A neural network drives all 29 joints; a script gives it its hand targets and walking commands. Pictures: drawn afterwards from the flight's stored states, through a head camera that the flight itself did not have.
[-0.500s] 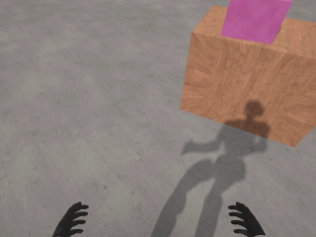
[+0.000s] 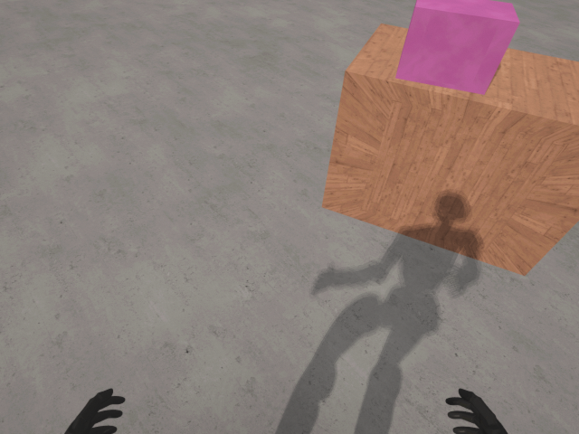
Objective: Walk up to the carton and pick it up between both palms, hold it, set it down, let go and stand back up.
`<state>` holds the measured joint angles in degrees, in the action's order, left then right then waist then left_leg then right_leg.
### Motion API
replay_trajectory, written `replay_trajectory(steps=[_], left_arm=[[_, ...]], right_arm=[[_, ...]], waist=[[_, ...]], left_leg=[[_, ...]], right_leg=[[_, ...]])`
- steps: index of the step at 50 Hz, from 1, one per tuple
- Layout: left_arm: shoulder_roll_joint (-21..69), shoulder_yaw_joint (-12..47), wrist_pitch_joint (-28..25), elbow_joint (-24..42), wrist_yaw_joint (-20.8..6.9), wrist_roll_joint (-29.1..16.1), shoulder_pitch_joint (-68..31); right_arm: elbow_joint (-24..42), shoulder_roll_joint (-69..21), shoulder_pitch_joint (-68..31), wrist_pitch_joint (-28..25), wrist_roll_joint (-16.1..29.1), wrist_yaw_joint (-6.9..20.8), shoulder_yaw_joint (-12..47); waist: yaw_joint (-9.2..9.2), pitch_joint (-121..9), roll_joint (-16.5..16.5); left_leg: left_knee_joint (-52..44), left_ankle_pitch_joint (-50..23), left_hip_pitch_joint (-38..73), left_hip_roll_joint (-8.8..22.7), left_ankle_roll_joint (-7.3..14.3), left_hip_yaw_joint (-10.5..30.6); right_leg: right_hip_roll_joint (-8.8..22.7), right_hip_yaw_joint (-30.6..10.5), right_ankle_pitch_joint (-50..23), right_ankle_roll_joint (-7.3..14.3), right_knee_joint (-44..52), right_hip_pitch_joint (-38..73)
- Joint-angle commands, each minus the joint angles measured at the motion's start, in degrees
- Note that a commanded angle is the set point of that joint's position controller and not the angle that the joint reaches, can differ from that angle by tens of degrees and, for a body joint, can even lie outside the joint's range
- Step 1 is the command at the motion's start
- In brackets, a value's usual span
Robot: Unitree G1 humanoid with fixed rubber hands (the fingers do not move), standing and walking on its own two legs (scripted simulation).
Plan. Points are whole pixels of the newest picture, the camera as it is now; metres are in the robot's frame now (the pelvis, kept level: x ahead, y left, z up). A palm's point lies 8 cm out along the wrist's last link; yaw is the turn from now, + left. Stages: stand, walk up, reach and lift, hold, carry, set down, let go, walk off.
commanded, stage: stand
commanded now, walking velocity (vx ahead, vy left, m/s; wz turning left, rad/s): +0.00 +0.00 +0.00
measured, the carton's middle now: (451, 42) +1.27 -0.57 +0.04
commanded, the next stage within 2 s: none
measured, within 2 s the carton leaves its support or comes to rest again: neither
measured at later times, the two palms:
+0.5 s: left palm out of the picture +0.10 +0.30 -0.10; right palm out of the picture +0.12 -0.28 -0.08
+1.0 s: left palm out of the picture +0.09 +0.29 -0.10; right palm out of the picture +0.08 -0.30 -0.09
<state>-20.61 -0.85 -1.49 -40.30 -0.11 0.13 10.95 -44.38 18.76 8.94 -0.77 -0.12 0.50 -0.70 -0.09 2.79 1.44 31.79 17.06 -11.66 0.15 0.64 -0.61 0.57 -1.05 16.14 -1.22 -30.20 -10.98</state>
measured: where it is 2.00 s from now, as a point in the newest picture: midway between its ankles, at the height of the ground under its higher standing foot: outside the picture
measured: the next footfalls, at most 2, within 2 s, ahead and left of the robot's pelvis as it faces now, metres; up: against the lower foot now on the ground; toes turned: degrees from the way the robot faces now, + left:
none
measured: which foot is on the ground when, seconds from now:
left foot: down 0.00-1.00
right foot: down 0.00-1.00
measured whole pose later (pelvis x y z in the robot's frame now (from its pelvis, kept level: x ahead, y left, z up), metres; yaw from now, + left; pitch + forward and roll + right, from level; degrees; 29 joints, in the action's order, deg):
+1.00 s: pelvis +0.00 +0.00 +0.01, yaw +0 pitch -3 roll +0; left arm -20.8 -0.7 -1.5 -56.4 0.9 -0.1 8.6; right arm -59.3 20.3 7.4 -1.1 0.3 -0.3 -0.9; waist 0.0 3.3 0.9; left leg 21.1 11.3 -7.2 -0.1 0.3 -1.0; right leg 0.9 -1.3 11.0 -1.2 -20.9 -7.2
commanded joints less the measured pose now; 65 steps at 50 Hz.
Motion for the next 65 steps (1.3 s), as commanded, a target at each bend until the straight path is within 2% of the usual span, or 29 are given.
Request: replay_trajectory(steps=[1,2,4,8,9,10,12,14,17,20,23,26,32,34,35,36,39,41,45,48,51,52,55,58,59,60,62,63,65], left_arm=[[-9.0,-2.3,-1.5,3.7,0.3,0.0,-3.9],[-7.7,-2.1,-1.4,2.8,0.4,-0.1,-2.8],[-9.9,-2.8,-1.2,2.0,0.3,-0.2,-2.6],[-9.9,-2.6,-1.4,-0.7,0.7,0.1,-3.5],[-10.5,-2.5,-1.6,-0.5,0.6,0.4,-4.3],[-9.1,-2.4,-1.4,-1.1,0.4,-0.1,-3.1],[-9.8,-2.2,-1.2,-2.6,0.4,0.1,-2.9],[-9.9,-2.5,-1.3,-3.1,0.5,-0.2,-2.8],[-8.9,-1.6,-1.3,-4.8,0.7,-0.4,-2.4],[-8.6,-1.7,-1.3,-5.3,0.9,0.2,-3.3],[-10.0,-2.1,-1.1,-7.3,0.6,-0.3,-2.7],[-9.8,-1.5,-1.3,-8.7,1.1,-0.2,-2.7],[-9.9,-1.6,-1.6,-9.5,1.1,-0.2,-4.9],[-9.2,-1.3,-1.0,-10.4,0.9,-0.4,-3.9],[-8.6,-1.2,-1.1,-10.8,1.2,0.1,-4.5],[-9.7,-1.6,-0.9,-11.4,1.4,-0.2,-5.0],[-9.4,-1.6,-0.7,-12.0,1.7,-0.3,-2.7],[-10.4,-2.0,-1.0,-12.2,1.9,0.1,-4.0],[-8.9,-1.4,-0.7,-12.0,1.7,-0.7,-6.4],[-10.3,-2.2,-1.1,-13.2,1.2,-0.1,-2.8],[-8.9,-1.5,-1.2,-13.2,1.4,-0.2,-3.5],[-9.3,-2.0,-1.1,-13.1,1.7,-0.4,-5.3],[-8.8,-1.8,-0.9,-13.3,1.6,-0.3,-3.8],[-10.4,-2.0,-1.1,-14.1,2.0,-0.4,-3.1],[-9.1,-2.1,-1.1,-13.3,1.7,-0.3,-4.0],[-8.8,-1.8,-1.0,-13.7,1.8,0.1,-3.4],[-8.7,-1.5,-0.7,-14.5,2.1,-0.6,-2.5],[-8.5,-1.8,-0.7,-13.9,1.6,-0.5,-3.4],[-9.3,-2.1,-0.6,-14.3,2.3,-0.5,-3.5]], right_arm=[[4.3,9.4,-4.4,-1.7,0.3,-0.1,-2.7],[3.6,9.6,-5.1,-1.8,0.0,-0.5,-2.5],[3.0,11.5,-5.4,-1.9,-0.1,-0.4,-3.0],[0.2,11.3,-3.4,-2.3,0.5,-0.6,-3.0],[1.0,9.7,-5.1,-1.6,0.3,-0.4,-2.7],[1.0,10.4,-6.5,-1.6,0.4,-0.2,-2.3],[-0.2,10.8,-4.2,-1.6,0.4,-0.3,-2.5],[-1.1,11.8,-5.2,-1.8,0.0,-0.5,-2.9],[-2.5,10.2,-4.2,-1.4,0.5,-1.2,-2.5],[-2.8,11.4,-6.3,-1.6,0.3,-0.8,-2.7],[-4.6,11.7,-3.4,-1.4,0.4,-1.0,-2.7],[-6.2,10.8,-4.3,-1.0,0.6,-0.8,-2.3],[-7.7,11.8,-4.8,-1.3,0.3,-1.1,-2.7],[-7.5,11.1,-5.2,-1.4,0.6,-1.2,-2.4],[-7.9,11.3,-4.7,-1.5,0.7,-1.3,-2.8],[-8.8,10.6,-4.2,-1.4,0.7,-1.3,-2.2],[-9.6,11.3,-2.9,-1.0,0.7,-1.5,-2.5],[-9.6,12.5,-5.8,-1.0,-0.1,-1.2,-2.9],[-10.9,11.4,-4.3,-1.2,0.2,-1.3,-2.5],[-10.9,10.0,-5.2,-1.3,0.6,-1.0,-1.9],[-12.0,11.6,-3.8,-1.3,0.7,-1.5,-2.5],[-11.9,10.4,-4.0,-1.4,0.3,-1.3,-2.1],[-12.1,10.4,-4.1,-1.6,0.0,-1.1,-2.2],[-12.9,11.6,-2.1,-1.6,0.4,-1.4,-2.4],[-11.8,10.5,-5.3,-1.6,0.2,-1.4,-1.9],[-12.6,10.7,-2.2,-1.3,0.4,-1.3,-2.3],[-13.0,11.7,-2.3,-1.2,0.7,-1.6,-2.5],[-12.7,11.0,-3.9,-1.1,0.0,-1.8,-2.6],[-13.6,9.9,-1.5,-1.2,0.3,-1.7,-2.1]], waist=[[-0.37,-3.4,-0.7],[0.75,-2.6,-1.4],[0.43,-3.0,-3.7],[-0.34,-1.7,-3.7],[-0.12,-2.0,-1.9],[0.33,-3.6,-4.9],[-0.15,-5.3,-1.4],[0.62,-3.3,-3.1],[-0.36,-2.6,-2.5],[0.44,-4.6,-3.1],[0.22,-3.6,0.6],[0.10,-2.8,-2.5],[0.14,-4.5,0.2],[0.04,-5.2,-3.9],[-0.17,-3.2,-1.8],[-0.45,-2.5,-4.2],[0.64,-2.3,-0.5],[0.74,-2.8,-3.0],[-0.29,-1.4,0.0],[0.59,-3.8,-1.2],[-0.11,-1.6,-2.0],[-0.09,-1.5,-0.2],[0.41,-4.2,-2.5],[0.10,-3.9,-0.7],[0.54,-3.8,-3.0],[0.35,-5.2,-0.3],[-0.37,-1.3,0.0],[0.49,-0.2,0.1],[-0.68,-3.2,-2.4]], left_leg=[[-7.1,-9.1,0.0,5.2,0.9,5.0],[-7.8,-9.7,-0.1,6.0,1.0,6.5],[-10.0,-8.1,-1.1,6.3,1.6,6.9],[-11.6,-8.0,1.3,6.6,1.3,7.8],[-11.2,-6.6,1.1,6.5,1.0,6.8],[-11.7,-4.1,-0.6,7.1,1.3,8.1],[-12.0,-5.5,1.8,6.3,0.4,7.1],[-12.6,-6.3,1.4,6.0,0.7,6.7],[-11.8,-13.8,4.6,7.0,1.3,6.3],[-12.4,-9.1,3.8,6.4,1.1,5.7],[-12.6,-9.8,4.2,6.6,0.6,7.0],[-13.1,-10.8,3.6,6.1,0.4,6.3],[-13.0,-14.1,5.9,7.0,0.6,5.9],[-12.8,-13.7,5.5,6.4,0.2,5.1],[-13.7,-13.1,5.5,6.5,0.0,5.9],[-13.9,-13.0,5.1,6.2,0.1,5.3],[-14.2,-11.7,5.0,6.6,0.3,5.7],[-14.1,-11.7,4.6,6.7,0.9,5.5],[-15.1,-9.9,3.5,6.3,0.1,5.6],[-14.8,-9.4,4.9,6.3,-0.1,6.1],[-14.9,-10.6,4.9,7.0,0.5,6.4],[-15.2,-10.3,4.2,7.2,1.0,6.9],[-15.3,-11.2,5.4,6.8,0.3,6.6],[-14.9,-12.7,5.5,7.0,0.8,5.9],[-14.3,-13.9,5.0,6.5,-0.1,5.3],[-14.1,-13.8,7.0,6.8,-0.5,5.4],[-14.3,-12.2,6.1,7.1,0.0,6.5],[-15.0,-13.1,5.1,7.5,0.4,6.2],[-15.1,-11.1,5.4,6.6,0.6,5.8]], right_leg=[[4.9,-5.2,-10.2,2.9,5.8,0.5],[4.8,-4.8,-8.8,2.8,6.0,0.8],[4.9,-4.7,-7.4,2.8,6.0,2.1],[5.8,-5.6,-7.8,3.1,7.9,0.8],[5.3,-4.6,-6.6,2.6,7.7,0.4],[5.0,-4.4,-7.5,2.2,7.4,3.1],[4.8,-3.9,-7.3,1.8,7.6,3.5],[5.1,-4.5,-8.6,2.4,8.4,3.0],[5.7,-4.9,-13.3,2.0,8.9,1.1],[5.7,-5.1,-10.9,2.5,9.8,3.8],[5.9,-4.1,-9.8,2.2,10.4,2.7],[5.9,-5.1,-9.7,2.1,10.9,3.9],[7.1,-4.7,-13.5,2.4,10.8,3.8],[6.3,-4.6,-13.8,2.2,10.9,4.8],[6.3,-4.5,-13.2,2.5,11.0,3.0],[6.2,-5.2,-11.9,2.2,12.1,3.2],[5.9,-4.2,-12.0,2.3,11.7,3.9],[6.6,-4.9,-12.4,2.6,11.4,3.7],[6.6,-5.7,-8.6,2.6,12.7,2.4],[6.0,-5.6,-8.0,2.7,13.5,3.6],[6.8,-5.7,-10.2,2.7,12.9,2.5],[6.6,-5.6,-9.1,3.0,13.4,2.2],[6.6,-5.0,-9.8,2.7,12.6,5.3],[6.9,-5.6,-12.7,2.9,12.5,4.3],[6.6,-5.3,-13.6,2.5,12.6,4.9],[6.9,-5.2,-14.2,2.9,13.0,4.4],[6.7,-5.8,-11.3,2.8,13.8,2.1],[6.9,-5.7,-12.6,3.2,13.5,2.0],[6.7,-5.8,-11.8,2.8,14.0,4.7]])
